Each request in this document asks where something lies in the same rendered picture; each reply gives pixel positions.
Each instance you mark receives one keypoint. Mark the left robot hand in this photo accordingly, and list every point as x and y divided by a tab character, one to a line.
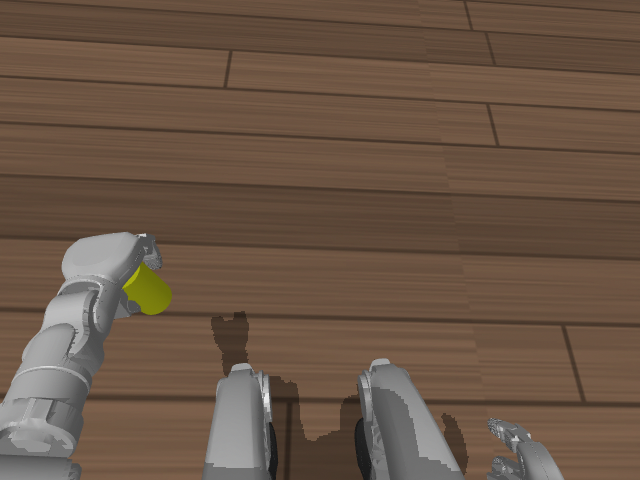
114	257

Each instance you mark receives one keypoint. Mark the left robot arm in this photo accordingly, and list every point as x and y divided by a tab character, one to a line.
40	416

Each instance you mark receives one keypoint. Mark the right robot hand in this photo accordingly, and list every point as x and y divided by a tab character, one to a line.
534	460

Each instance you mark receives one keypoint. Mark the right robot foot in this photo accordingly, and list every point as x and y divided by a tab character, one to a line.
363	458

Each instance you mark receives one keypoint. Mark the can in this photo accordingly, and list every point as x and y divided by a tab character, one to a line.
148	290

